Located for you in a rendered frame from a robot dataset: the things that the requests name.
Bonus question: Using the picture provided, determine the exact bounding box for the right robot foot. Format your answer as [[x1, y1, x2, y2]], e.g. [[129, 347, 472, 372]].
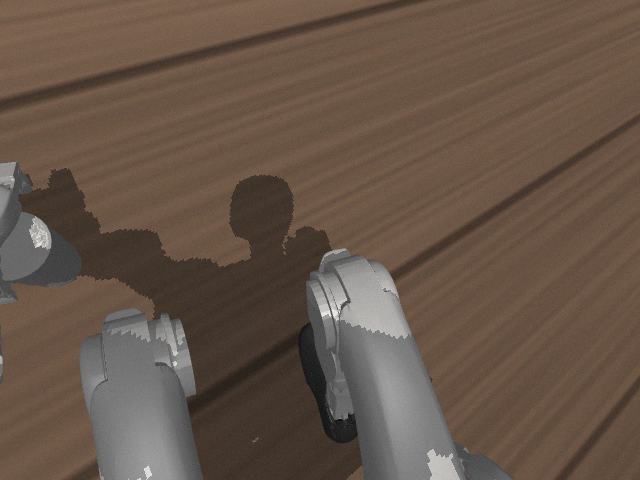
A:
[[298, 322, 358, 443]]

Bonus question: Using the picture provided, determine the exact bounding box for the cup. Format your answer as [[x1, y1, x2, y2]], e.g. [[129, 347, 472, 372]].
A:
[[0, 212, 82, 287]]

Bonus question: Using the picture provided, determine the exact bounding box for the right robot hand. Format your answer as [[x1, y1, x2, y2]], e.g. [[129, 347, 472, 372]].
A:
[[454, 442, 515, 480]]

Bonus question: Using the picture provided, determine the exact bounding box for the left robot hand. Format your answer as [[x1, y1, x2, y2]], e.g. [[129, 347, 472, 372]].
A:
[[0, 162, 32, 305]]

